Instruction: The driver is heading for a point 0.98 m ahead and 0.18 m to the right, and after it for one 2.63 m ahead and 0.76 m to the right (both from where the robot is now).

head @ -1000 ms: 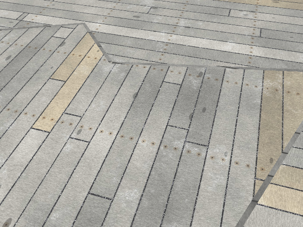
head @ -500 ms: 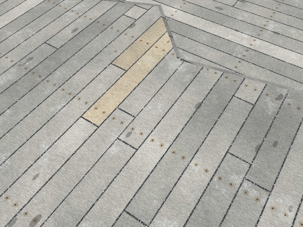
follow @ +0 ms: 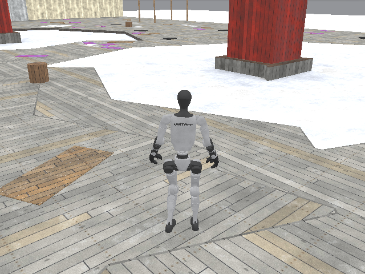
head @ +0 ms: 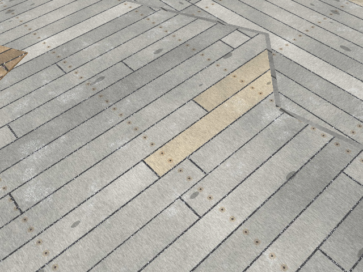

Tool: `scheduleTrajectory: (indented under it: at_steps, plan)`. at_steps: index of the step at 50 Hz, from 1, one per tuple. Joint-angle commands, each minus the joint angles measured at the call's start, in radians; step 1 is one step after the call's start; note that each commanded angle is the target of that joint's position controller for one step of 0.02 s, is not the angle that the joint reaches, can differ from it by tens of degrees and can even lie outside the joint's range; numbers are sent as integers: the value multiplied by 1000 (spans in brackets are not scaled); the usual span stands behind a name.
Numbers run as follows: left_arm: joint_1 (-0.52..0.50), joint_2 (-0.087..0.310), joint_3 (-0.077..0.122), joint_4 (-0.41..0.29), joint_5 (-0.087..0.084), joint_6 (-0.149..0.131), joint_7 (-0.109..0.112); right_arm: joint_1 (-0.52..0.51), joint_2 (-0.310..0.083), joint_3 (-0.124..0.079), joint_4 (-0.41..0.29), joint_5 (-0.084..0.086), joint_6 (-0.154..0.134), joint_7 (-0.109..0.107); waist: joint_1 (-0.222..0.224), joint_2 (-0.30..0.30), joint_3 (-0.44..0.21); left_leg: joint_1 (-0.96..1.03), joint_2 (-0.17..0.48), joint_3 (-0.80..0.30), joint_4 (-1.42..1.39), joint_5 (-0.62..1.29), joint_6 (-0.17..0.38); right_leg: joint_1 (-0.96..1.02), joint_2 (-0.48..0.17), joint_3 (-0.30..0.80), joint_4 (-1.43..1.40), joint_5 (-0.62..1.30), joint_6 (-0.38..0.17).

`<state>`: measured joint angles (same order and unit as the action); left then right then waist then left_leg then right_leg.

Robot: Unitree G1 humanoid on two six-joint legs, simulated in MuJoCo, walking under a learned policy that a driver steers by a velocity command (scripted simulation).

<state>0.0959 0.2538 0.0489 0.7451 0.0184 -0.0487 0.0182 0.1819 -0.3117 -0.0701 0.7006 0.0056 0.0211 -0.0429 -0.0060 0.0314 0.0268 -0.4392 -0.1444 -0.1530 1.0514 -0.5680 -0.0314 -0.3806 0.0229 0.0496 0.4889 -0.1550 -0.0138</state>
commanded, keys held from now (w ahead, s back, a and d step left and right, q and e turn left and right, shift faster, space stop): no key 0.50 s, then w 0.18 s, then no key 0.32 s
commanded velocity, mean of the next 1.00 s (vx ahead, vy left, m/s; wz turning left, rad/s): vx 0.08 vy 0.00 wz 0.07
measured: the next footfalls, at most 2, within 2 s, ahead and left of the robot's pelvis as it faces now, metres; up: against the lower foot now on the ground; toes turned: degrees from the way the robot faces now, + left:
left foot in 0.24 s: +0.04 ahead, +0.14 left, +0.00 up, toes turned -2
left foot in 1.12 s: +0.20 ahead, +0.13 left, +0.00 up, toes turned +0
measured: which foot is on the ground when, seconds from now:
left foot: up 0.00-0.22, down 0.24-0.78, up 0.80-1.00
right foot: down 0.00-1.00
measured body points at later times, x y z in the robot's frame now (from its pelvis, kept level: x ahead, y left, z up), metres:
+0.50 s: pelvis +0.02 +0.03 +0.00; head +0.03 +0.04 +0.45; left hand +0.11 +0.30 -0.13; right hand +0.15 -0.21 -0.12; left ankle +0.00 +0.14 -0.73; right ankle +0.06 -0.12 -0.73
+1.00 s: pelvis +0.12 -0.02 +0.01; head +0.14 -0.04 +0.46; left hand +0.20 +0.24 -0.11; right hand +0.23 -0.30 -0.12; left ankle +0.11 +0.14 -0.69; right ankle +0.11 -0.10 -0.73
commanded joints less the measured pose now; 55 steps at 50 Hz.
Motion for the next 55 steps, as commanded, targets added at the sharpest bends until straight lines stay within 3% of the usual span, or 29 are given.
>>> scheduleTrajectory:
  at_steps: [1, 3, 5, 8, 10, 11, 12, 13, 14, 15, 18, 25, 27, 29, 30, 33, 34, 36, 37, 38, 39, 40, 41, 42, 44, 46, 48, 51, 55]
  plan:
    - [6, 129, 26, -57, -10, 11, 2, 66, -102, -33, -37, 3, 16, -5, -9, -120, -137, -118, 76, -9, 151, 39, -50, 244, -279, 264, -113, 433, -215]
    - [-17, 126, 23, -52, -4, 24, -1, 72, -42, -12, -39, 6, 18, 2, -24, -167, -130, -26, 90, 74, -11, 83, -57, 186, -207, 163, -136, 386, -190]
    - [-6, 132, 26, -45, -8, 33, 0, 42, -12, 3, -45, 2, 13, 6, 0, -213, -140, 59, 113, 117, -192, 98, -57, 181, -193, 138, -142, 358, -193]
    - [42, 160, 32, -28, -14, 38, 0, 21, -37, -1, -44, 5, 9, 12, 29, -234, -149, 140, 125, 128, -392, 192, -37, 207, -226, 182, -135, 257, -209]
    - [40, 151, 25, -21, -24, 40, -1, 58, -34, -4, -20, 1, 6, 18, -2, -213, -126, 255, 112, 154, -609, 350, 2, 148, -208, 172, -117, 148, -176]
    - [79, 138, 19, -6, -27, 35, -2, 49, -48, -5, -24, -9, 5, 18, 1, -191, -116, 321, 128, 127, -670, 407, 30, 96, -189, 164, -113, 70, -128]
    - [95, 117, 10, -3, -14, 26, -8, 58, -92, -11, -36, -23, 5, 14, 9, -116, -130, 403, 225, 27, -667, 479, 69, 20, -159, 128, -65, -32, -63]
    - [123, 65, -2, -11, 0, 13, -15, 31, -143, -22, -28, -31, 7, 14, 67, 91, -120, 321, 312, -59, -663, 449, 134, 16, -50, 1, -14, -150, 3]
    - [71, 73, -3, -11, 11, 10, -13, -2, -57, 0, -33, -35, -1, 25, 43, 117, -94, 185, 317, -75, -710, 282, 159, 112, -51, -15, -15, -134, 41]
    - [46, 89, 2, -6, 8, 11, -13, -27, -15, 14, -35, -41, -11, 31, 40, 97, -49, 141, 276, -47, -720, 183, 131, 140, -52, -10, -21, -73, 52]
    - [75, 104, 10, 23, 1, 20, -1, 8, -37, 12, -11, -31, -39, 32, 35, 86, 7, 109, 229, -6, -704, 216, 82, 155, -60, 3, -16, -6, 46]
    - [101, 92, 12, 84, -8, 20, 4, 55, -22, 16, 18, -18, -49, 25, 25, 3, -10, 159, 206, 19, -657, 363, 85, 178, -64, 6, -14, 64, 50]
    - [111, 81, 11, 105, -13, 24, 6, 91, -35, 9, 38, -11, -43, 23, 11, 24, -22, 176, 206, 0, -695, 144, 108, 154, -19, -48, 40, -94, 49]
    - [58, 88, 15, 84, -27, 14, 5, 124, -99, -11, 39, 0, -38, 21, -28, 106, 55, 200, 311, -169, -801, -150, 193, -26, 14, -104, 174, -251, 34]
    - [17, 92, 16, 61, -37, 0, 1, 141, -117, -16, 43, 5, -43, 19, -45, 132, 103, 207, 381, -273, -849, -200, 241, -105, -9, -84, 228, -272, 13]
    - [-13, 97, 18, 37, -53, -45, -23, 163, -97, -16, 59, 8, -75, 16, -48, 133, 130, 341, 462, -343, -858, 4, 295, -272, -91, -14, 311, -356, -51]
    - [-6, 94, 15, 41, -55, -56, -33, 147, -94, -17, 57, 14, -77, 19, -39, 111, 109, 364, 443, -293, -843, 80, 280, -241, -97, -21, 247, -343, -63]
    - [81, 84, 16, 87, -38, -62, -43, 65, -100, -17, 45, 19, -62, 22, 27, 81, 37, 282, 341, -115, -751, 405, 214, 33, -31, -100, 45, -114, -49]
    - [149, 96, 25, 120, -26, -56, -45, 62, -100, -18, 45, 18, -54, 21, 53, 79, -14, 237, 304, -61, -694, 503, 181, 190, 8, -123, -9, 34, -31]
    - [214, 124, 36, 137, -19, -48, -42, 68, -73, -10, 46, 10, -53, 18, 78, 54, -64, 188, 257, -3, -595, 565, 133, 322, -17, -75, -19, 102, -32]
    - [282, 210, 53, 134, -14, -41, -34, 69, -12, 10, 26, -16, -54, 13, 87, -135, -117, 94, 151, 102, -345, 405, 50, 429, -199, 150, -91, 305, -81]
    - [328, 267, 59, 151, -7, -35, -36, 120, 8, 12, 18, -11, -58, -1, 82, -366, -158, -50, 72, 116, -122, -12, -10, 490, -388, 436, -173, 481, -239]
    - [275, 195, 37, 136, -17, -38, -36, 155, -50, -3, 40, 3, -57, -4, 57, -238, -119, -90, 115, 46, 25, -95, -19, 450, -406, 441, -170, 481, -277]
    - [219, 172, 30, 122, -21, -41, -35, 146, -70, -10, 55, 13, -55, -1, 44, -167, -70, -124, 139, 37, 82, -47, -15, 413, -374, 341, -151, 511, -253]
    - [118, 132, 13, 105, -20, -36, -35, 127, -51, -13, 75, 3, -41, -4, 9, -90, -51, -102, 203, 54, 1, 83, -15, 357, -303, 196, -151, 577, -194]
    - [102, 103, 1, 120, -10, -28, -26, 121, -13, -6, 87, 2, -32, -1, -4, -124, -60, 4, 208, 85, -122, 178, -26, 303, -231, 89, -156, 655, -170]
    - [98, 124, 3, 133, -5, -18, -18, 103, 5, 1, 88, 4, -27, -1, -4, -137, -80, 71, 202, 108, -239, 209, -35, 295, -211, 49, -150, 702, -178]
    - [80, 158, 9, 145, -10, -3, -15, 49, -17, 0, 81, 8, -14, -8, 9, -132, -88, 140, 194, 127, -369, 255, -37, 274, -226, 60, -156, 655, -191]
    - [42, 132, -1, 165, -26, 10, -21, 38, -27, -3, 99, -1, -6, -10, -19, -114, -44, 263, 193, 137, -596, 449, -1, 198, -202, 69, -154, 377, -157]
Keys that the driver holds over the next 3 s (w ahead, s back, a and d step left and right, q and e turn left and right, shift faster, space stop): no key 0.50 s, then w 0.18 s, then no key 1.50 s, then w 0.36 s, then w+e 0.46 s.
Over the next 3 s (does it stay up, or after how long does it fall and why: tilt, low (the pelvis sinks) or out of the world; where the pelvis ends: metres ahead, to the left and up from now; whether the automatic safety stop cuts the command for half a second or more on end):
stays up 0.44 0.04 -0.02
